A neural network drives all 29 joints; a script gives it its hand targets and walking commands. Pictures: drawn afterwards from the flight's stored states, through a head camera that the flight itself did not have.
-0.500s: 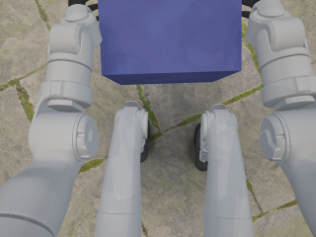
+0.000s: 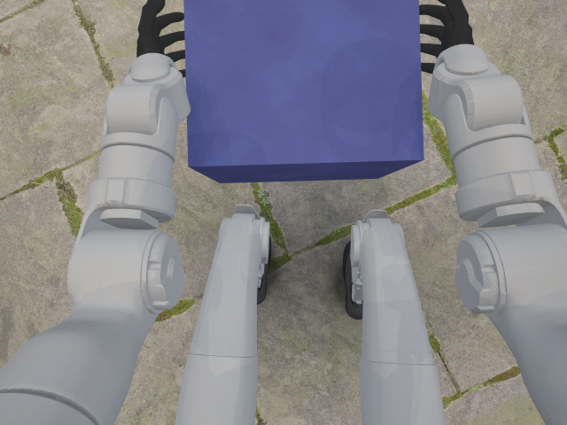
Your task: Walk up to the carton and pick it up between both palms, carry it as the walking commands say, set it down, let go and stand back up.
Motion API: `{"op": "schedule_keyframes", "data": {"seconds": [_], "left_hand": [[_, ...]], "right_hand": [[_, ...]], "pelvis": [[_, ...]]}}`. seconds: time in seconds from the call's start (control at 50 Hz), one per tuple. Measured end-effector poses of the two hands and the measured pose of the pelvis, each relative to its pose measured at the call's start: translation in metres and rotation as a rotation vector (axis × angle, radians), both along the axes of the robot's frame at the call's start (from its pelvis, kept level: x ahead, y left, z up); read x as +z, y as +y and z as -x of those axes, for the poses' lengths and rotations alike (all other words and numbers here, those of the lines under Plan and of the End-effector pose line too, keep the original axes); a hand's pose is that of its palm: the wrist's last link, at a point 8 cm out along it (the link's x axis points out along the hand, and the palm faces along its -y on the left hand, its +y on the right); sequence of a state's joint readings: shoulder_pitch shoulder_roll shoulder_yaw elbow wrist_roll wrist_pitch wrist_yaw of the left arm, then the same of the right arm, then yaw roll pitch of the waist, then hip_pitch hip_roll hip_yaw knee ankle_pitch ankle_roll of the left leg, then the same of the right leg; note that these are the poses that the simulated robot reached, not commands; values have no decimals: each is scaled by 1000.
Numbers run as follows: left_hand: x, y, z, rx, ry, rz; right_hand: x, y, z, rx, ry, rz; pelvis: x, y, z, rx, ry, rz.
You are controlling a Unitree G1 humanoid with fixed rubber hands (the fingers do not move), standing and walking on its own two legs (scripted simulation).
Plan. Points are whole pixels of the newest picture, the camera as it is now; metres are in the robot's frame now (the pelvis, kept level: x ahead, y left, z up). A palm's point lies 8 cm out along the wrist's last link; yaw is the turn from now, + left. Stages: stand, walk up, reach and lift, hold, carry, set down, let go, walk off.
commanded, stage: reach and lift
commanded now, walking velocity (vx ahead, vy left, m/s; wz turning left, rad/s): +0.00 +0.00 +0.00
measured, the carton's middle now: (299, 91) +0.51 +0.03 -0.12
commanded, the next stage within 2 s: none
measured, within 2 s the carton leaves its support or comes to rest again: neither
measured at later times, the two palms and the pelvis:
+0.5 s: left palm (121, 36) +0.49 +0.19 +0.06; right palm (490, 29) +0.50 -0.15 +0.04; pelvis +0.00 +0.00 +0.06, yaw +0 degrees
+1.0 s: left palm (64, 25) +0.45 +0.19 +0.13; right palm (548, 4) +0.47 -0.15 +0.12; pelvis +0.01 +0.00 +0.11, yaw -1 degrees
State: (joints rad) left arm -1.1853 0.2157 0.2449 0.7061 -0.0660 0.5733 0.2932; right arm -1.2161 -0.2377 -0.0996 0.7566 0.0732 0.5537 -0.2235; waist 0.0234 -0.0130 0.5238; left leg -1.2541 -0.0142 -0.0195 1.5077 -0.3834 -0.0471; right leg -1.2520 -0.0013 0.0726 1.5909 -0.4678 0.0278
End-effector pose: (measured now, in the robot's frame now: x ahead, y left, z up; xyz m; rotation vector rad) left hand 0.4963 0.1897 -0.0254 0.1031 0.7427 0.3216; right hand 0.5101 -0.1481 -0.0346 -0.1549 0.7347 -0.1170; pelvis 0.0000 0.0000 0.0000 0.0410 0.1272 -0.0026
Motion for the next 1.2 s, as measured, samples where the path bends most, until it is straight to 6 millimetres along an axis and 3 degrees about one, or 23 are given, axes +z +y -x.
{"op": "schedule_keyframes", "data": {"seconds": [0.12,0.32,0.56,0.68,0.78,0.86,1.02,1.1,1.2], "left_hand": [[23,3,-1,17,-70,16],[31,1,9,3,2,-3],[90,-1,9,3,-54,4],[99,0,13,3,-34,8],[103,-1,28,-6,5,5],[116,-2,40,-4,4,11],[154,1,44,9,-72,19],[166,1,50,18,-35,38],[201,2,49,23,-68,54]], "right_hand": [[23,3,-1,8,-67,7],[26,1,12,2,8,1],[90,-1,11,0,-47,9],[95,0,19,1,-24,8],[99,-1,35,-8,15,4],[117,-2,43,-13,15,3],[157,1,44,-8,-61,-4],[170,1,51,-27,-22,-13],[203,1,53,-39,-52,-25]], "pelvis": [[9,-1,3,-1,-8,-2],[33,-3,1,-1,-14,-5],[65,-4,-8,-7,-67,-6],[84,-4,-12,-11,-86,-5],[99,-3,-15,-14,-115,-2],[108,-3,-14,-18,-153,0],[115,-3,-11,-19,-165,-1],[122,-1,-20,-18,-131,2],[135,1,-39,-18,-77,7]]}}
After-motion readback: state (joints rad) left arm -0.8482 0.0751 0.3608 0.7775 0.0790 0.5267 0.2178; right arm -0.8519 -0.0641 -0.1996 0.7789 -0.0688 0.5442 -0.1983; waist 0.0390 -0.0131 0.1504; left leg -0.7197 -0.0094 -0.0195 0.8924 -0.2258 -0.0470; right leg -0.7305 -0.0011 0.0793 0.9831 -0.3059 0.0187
